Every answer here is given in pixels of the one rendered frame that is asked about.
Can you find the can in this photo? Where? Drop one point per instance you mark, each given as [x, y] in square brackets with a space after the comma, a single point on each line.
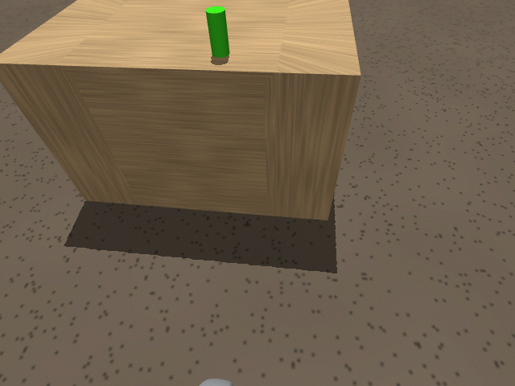
[217, 28]

